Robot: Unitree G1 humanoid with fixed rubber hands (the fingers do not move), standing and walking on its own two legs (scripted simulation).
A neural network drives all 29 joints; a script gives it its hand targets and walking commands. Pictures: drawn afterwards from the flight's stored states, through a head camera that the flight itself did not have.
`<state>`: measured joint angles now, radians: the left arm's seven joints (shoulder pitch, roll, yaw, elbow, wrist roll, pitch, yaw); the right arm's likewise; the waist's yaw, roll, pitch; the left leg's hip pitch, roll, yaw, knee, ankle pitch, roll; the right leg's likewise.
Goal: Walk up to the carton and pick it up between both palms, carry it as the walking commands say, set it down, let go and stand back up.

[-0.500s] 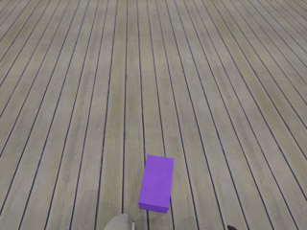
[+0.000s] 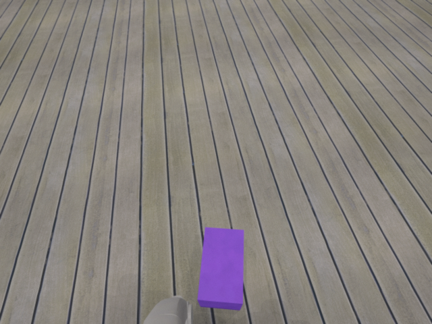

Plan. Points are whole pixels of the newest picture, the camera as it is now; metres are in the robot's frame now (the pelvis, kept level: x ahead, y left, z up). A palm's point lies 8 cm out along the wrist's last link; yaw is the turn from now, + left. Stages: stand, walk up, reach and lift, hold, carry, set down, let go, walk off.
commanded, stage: walk up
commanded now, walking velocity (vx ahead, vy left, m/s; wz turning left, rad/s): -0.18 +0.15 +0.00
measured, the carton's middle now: (222, 268) +0.37 +0.00 -0.67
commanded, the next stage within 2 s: none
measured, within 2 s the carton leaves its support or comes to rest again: neither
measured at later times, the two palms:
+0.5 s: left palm out of the picture -0.06 +0.26 -0.14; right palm out of the picture +0.00 -0.22 -0.14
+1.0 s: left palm out of the picture -0.10 +0.26 -0.14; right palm out of the picture -0.12 -0.16 -0.13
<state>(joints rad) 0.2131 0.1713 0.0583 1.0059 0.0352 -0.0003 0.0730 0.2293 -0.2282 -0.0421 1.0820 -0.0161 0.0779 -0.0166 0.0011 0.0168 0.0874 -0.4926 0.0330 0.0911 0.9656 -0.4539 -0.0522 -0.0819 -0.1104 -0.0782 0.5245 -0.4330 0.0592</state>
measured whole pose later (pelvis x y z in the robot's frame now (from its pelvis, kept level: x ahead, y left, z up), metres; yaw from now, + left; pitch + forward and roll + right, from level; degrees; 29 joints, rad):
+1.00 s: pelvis -0.10 +0.06 +0.01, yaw +0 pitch -1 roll +0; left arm 0.30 0.13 0.02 1.08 0.02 0.00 0.02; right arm 0.30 -0.14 0.00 1.16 -0.02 -0.01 -0.03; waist 0.01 -0.02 0.00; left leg -0.12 -0.03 0.06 0.44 -0.30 0.05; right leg -0.21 -0.05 -0.07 0.46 -0.24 0.02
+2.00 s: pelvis -0.08 +0.12 +0.01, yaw +0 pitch -1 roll -2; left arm 0.26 0.17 0.03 1.11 0.01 0.07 0.04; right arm 0.25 -0.14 0.00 1.13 -0.03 -0.02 -0.05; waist -0.01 -0.05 0.07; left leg -0.17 -0.02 0.11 0.48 -0.29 0.09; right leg -0.30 -0.04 -0.03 0.84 -0.47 0.02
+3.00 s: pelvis -0.09 +0.12 -0.02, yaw -1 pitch +7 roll +0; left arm 0.17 0.23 -0.05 0.81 -0.09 0.29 0.08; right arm 0.16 -0.18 0.02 0.80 0.05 0.28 -0.07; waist -0.02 0.00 -0.02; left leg -0.49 -0.04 0.12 0.75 -0.39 0.10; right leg -0.45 -0.05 -0.03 0.77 -0.44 0.02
